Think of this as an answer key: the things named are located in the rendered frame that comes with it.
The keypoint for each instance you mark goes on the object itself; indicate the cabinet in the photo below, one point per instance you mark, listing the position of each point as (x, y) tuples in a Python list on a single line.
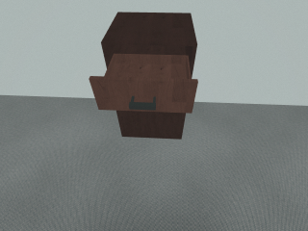
[(151, 34)]

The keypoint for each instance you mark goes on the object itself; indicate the drawer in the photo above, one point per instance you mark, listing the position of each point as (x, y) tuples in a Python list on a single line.
[(145, 76)]

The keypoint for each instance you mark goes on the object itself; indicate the handle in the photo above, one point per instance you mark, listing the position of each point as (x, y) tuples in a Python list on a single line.
[(150, 106)]

